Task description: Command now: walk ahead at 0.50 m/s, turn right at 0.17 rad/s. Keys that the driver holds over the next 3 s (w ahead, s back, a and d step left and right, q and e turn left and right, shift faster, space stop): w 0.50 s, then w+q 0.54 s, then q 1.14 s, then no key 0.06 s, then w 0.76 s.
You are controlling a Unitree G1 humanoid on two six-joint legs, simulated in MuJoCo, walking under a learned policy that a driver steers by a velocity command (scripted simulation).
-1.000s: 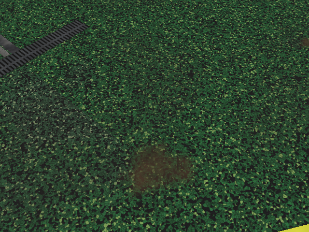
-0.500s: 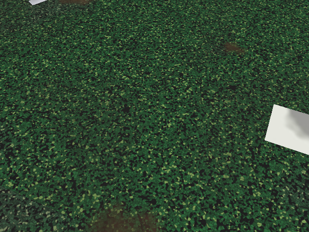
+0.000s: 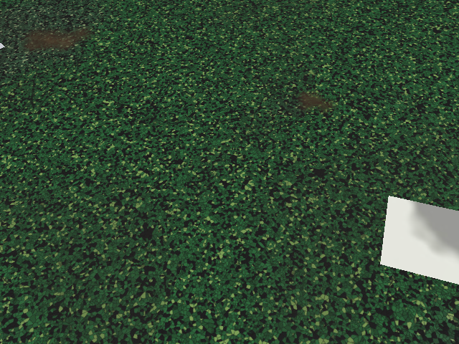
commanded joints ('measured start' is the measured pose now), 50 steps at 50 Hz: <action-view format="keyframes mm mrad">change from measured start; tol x32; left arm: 1 29 176 44 -32 -5 -14 9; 50 -107 156 51 24 21 -50 13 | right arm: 1 -109 -41 -2 -77 9 -17 11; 13 354 -173 -53 18 12 -25 28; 50 110 -28 -25 -55 25 60 7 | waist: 1 28 -101 4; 13 -168 177 -423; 17 -73 13 -55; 33 -90 37 3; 38 58 -302 -402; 50 -39 -107 2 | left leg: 1 84 -43 41 -150 160 2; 8 74 -92 49 -275 -35 89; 11 677 -15 -31 -247 23 206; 13 1098 253 -679 -422 -295 373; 19 519 94 -212 -586 -76 288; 33 629 107 -141 -497 6 217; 39 -109 -96 -74 527 -511 72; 50 -6 12 -24 141 -46 35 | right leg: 1 -51 -236 105 -102 223 -117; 10 153 -273 106 269 752 -53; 13 -579 -28 135 1029 -379 58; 14 -663 -91 127 1070 -322 52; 33 -405 -158 19 220 175 94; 37 486 -527 514 167 5 -155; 50 -23 -368 -82 -149 207 -81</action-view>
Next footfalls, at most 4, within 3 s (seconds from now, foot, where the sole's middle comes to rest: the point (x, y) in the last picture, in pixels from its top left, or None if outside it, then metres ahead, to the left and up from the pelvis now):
0.22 left None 0.32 0.15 -0.78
0.72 right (297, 304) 0.59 -0.10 -0.78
1.22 left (200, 243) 0.79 0.20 -0.78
1.70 right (256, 214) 0.91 0.02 -0.78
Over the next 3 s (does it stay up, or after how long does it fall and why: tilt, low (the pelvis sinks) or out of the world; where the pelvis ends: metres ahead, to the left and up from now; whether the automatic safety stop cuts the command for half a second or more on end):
stays up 0.89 0.29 -0.01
